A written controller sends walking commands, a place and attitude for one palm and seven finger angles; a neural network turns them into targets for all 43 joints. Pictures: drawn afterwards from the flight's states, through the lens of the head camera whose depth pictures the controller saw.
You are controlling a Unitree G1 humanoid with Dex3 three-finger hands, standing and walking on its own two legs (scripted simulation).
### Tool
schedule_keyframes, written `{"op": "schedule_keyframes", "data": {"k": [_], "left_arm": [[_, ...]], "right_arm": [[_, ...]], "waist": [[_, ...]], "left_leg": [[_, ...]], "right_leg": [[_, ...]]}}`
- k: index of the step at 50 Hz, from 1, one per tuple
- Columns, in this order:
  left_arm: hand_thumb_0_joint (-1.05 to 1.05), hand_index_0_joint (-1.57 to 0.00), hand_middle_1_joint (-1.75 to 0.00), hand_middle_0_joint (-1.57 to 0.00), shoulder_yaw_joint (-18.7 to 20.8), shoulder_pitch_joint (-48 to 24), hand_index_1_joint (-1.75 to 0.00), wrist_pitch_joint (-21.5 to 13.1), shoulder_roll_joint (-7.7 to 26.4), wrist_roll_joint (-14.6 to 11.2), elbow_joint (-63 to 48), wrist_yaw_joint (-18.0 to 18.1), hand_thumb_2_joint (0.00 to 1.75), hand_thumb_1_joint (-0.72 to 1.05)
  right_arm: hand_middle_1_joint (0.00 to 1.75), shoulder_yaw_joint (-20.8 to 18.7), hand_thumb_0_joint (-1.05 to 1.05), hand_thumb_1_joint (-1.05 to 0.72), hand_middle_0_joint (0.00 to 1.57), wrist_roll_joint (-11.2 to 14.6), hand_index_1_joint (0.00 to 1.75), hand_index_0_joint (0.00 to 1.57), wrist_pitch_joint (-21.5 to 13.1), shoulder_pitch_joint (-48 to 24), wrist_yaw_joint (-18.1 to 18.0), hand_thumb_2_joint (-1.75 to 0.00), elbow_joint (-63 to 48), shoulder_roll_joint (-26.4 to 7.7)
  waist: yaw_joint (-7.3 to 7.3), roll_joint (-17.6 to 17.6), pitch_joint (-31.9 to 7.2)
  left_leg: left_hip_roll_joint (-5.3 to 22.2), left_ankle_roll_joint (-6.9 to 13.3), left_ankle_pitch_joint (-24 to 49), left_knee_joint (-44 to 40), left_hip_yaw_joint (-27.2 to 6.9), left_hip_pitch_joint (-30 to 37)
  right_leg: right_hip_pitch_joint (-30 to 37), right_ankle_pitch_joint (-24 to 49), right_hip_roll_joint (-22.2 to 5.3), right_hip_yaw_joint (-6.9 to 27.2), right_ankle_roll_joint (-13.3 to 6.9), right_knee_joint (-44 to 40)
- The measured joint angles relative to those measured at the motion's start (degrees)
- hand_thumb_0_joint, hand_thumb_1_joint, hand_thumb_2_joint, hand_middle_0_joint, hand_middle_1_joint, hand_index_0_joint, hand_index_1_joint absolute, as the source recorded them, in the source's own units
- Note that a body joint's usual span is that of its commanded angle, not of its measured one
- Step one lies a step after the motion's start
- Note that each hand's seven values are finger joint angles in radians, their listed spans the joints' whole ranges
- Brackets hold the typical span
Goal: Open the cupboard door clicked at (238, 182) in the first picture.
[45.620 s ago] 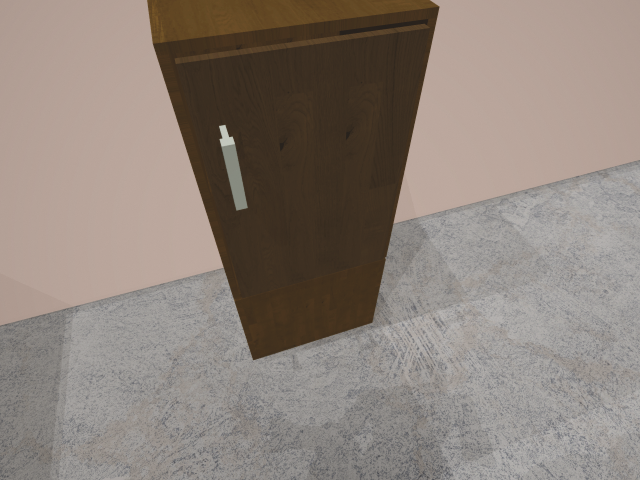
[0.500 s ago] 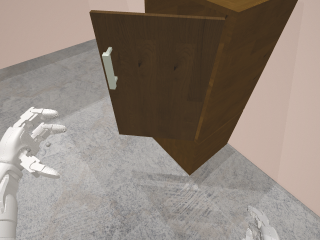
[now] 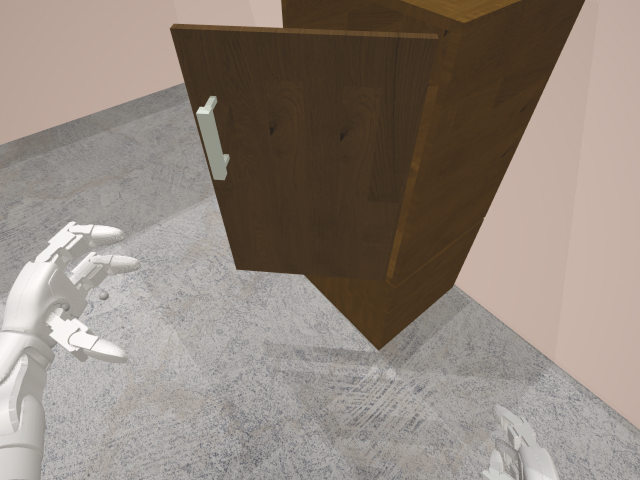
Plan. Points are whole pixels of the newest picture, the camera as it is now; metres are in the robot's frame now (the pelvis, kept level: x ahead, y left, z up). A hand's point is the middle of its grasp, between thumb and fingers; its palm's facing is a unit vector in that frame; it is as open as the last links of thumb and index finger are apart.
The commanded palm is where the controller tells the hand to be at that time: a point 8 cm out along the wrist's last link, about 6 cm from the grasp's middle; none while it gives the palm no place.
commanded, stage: move the hooked fingers beside the handle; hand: left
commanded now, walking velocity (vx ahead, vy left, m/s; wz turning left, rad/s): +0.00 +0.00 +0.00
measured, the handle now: (216, 139) +0.62 +0.23 +0.08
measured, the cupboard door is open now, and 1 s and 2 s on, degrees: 45 45 45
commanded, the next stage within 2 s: none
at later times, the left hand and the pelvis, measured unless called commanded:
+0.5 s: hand (130, 242) +0.37 +0.27 +0.10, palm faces -0.01 -1.00 +0.00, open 13.9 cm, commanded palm +0.35 +0.33 +0.09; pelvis +0.00 +0.01 -0.01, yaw -1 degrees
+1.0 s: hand (157, 194) +0.47 +0.28 +0.09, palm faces -0.02 -1.00 +0.00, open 13.9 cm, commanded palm +0.45 +0.33 +0.09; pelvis +0.00 +0.02 -0.02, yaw -2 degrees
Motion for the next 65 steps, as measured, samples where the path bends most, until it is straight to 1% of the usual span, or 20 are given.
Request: {"op": "schedule_keyframes", "data": {"k": [5,8,12,16,20,28,35,42,49,53,59,65], "left_arm": [[-0.01,-0.30,-1.20,-0.31,-0.3,-1.4,-1.20,-0.1,0.1,0.3,1.2,0.2,0.30,-0.50],[-0.01,-0.30,-1.20,-0.31,-0.7,-4.7,-1.20,-0.4,0.3,1.0,4.0,0.4,0.30,-0.50],[-0.01,-0.30,-1.20,-0.31,-1.5,-10.1,-1.20,-0.7,1.2,2.1,8.8,0.6,0.30,-0.50],[-0.01,-0.30,-1.20,-0.31,-1.7,-14.1,-1.20,-1.3,2.2,3.0,12.5,0.7,0.30,-0.50],[-0.01,-0.30,-1.20,-0.31,-0.9,-17.0,-1.20,-1.7,3.4,3.7,16.4,0.8,0.30,-0.50],[-0.01,-0.30,-1.20,-0.31,1.2,-21.7,-1.20,-3.5,5.6,4.9,23.0,0.6,0.30,-0.50],[-0.01,-0.30,-1.20,-0.30,0.6,-28.8,-1.20,-5.3,7.8,6.4,30.2,0.2,0.30,-0.50],[-0.01,-0.30,-1.20,-0.30,0.7,-35.7,-1.20,-6.6,9.8,8.6,36.5,0.8,0.30,-0.50],[-0.01,-0.30,-1.20,-0.31,2.9,-41.2,-1.20,-6.6,13.8,11.1,42.5,1.6,0.30,-0.50],[-0.01,-0.30,-1.20,-0.30,4.1,-43.5,-1.20,-7.1,16.1,11.9,44.3,1.3,0.30,-0.50],[-0.01,-0.30,-1.20,-0.30,4.1,-47.0,-1.20,-6.5,18.7,12.6,47.0,0.5,0.30,-0.50],[-0.01,-0.30,-1.20,-0.30,4.4,-50.3,-1.20,-6.0,21.3,14.2,48.5,1.1,0.30,-0.50]], "right_arm": [[0.30,0.2,0.01,-0.90,0.20,0.1,0.30,0.21,-0.1,-0.1,-0.3,-0.90,0.0,0.0],[0.30,0.3,0.01,-0.90,0.20,0.1,0.30,0.21,0.0,-0.3,-0.7,-0.90,0.6,-0.2],[0.30,0.5,0.01,-0.90,0.20,0.1,0.30,0.21,0.4,-0.6,-0.9,-0.90,1.5,-0.3],[0.30,0.5,0.01,-0.90,0.20,0.0,0.30,0.21,1.1,-0.2,-0.6,-0.90,1.6,-0.3],[0.30,0.4,0.01,-0.90,0.20,-0.1,0.30,0.21,2.1,0.9,-0.1,-0.90,1.3,-0.5],[0.30,-0.2,0.01,-0.90,0.20,-0.4,0.30,0.21,4.6,3.6,0.6,-0.90,1.6,-1.1],[0.30,-0.5,0.01,-0.90,0.20,-0.5,0.30,0.21,6.3,4.7,0.6,-0.90,2.9,-1.4],[0.30,-0.4,0.01,-0.90,0.20,-1.1,0.30,0.21,7.9,5.0,1.1,-0.90,3.2,-1.2],[0.30,0.0,0.01,-0.90,0.20,-1.4,0.30,0.21,10.0,5.7,1.6,-0.90,2.3,-1.1],[0.30,0.1,0.01,-0.90,0.20,-1.6,0.30,0.21,11.2,6.6,1.7,-0.90,2.3,-1.1],[0.30,0.3,0.00,-0.90,0.20,-1.8,0.30,0.21,13.1,7.9,1.9,-0.90,2.6,-1.3],[0.30,0.4,0.00,-0.90,0.20,-2.2,0.30,0.21,14.2,8.5,1.9,-0.90,2.4,-1.3]], "waist": [[0.19,-0.1,0.2],[0.28,-0.2,0.5],[-0.09,-0.5,0.8],[-0.97,-0.8,0.6],[-1.95,-1.0,0.2],[-3.18,-1.3,-0.2],[-4.05,-1.5,-0.2],[-5.71,-1.7,-0.5],[-7.82,-1.8,-0.6],[-8.61,-1.8,-0.7],[-9.51,-1.7,-0.8],[-10.81,-1.7,-0.7]], "left_leg": [[-0.1,0.0,0.1,0.2,-0.2,-0.3],[-0.3,0.0,0.1,0.7,-0.6,-0.9],[-0.4,0.1,0.3,1.2,-0.9,-2.1],[-0.3,0.1,0.2,1.5,-0.6,-3.0],[-0.1,0.3,0.0,1.8,0.0,-4.0],[0.1,0.6,-0.8,3.0,0.6,-6.1],[0.1,0.8,-1.2,4.6,0.2,-9.2],[0.2,1.0,-1.7,6.1,0.4,-12.4],[0.7,1.2,-2.5,7.8,0.8,-15.6],[1.0,1.3,-2.9,8.7,0.9,-17.3],[1.2,1.4,-3.4,9.6,0.7,-19.4],[1.5,1.5,-3.8,10.6,0.3,-21.6]], "right_leg": [[-0.2,0.0,-0.1,-0.2,0.0,0.2],[-0.5,0.0,-0.3,-0.6,0.0,0.5],[-1.5,0.0,-0.4,-0.9,0.0,0.9],[-2.6,0.1,-0.3,-0.6,0.1,1.2],[-3.8,0.1,-0.2,0.0,0.2,1.6],[-6.2,-0.2,0.1,0.7,0.4,2.4],[-8.8,-0.4,0.0,0.4,0.6,3.4],[-12.0,-0.6,0.1,0.6,0.9,4.6],[-15.2,-0.8,0.5,1.1,1.1,5.8],[-16.8,-1.0,0.8,1.2,1.1,6.3],[-18.5,-1.1,1.0,1.0,1.3,6.5],[-20.3,-1.1,1.3,0.7,1.3,6.6]]}}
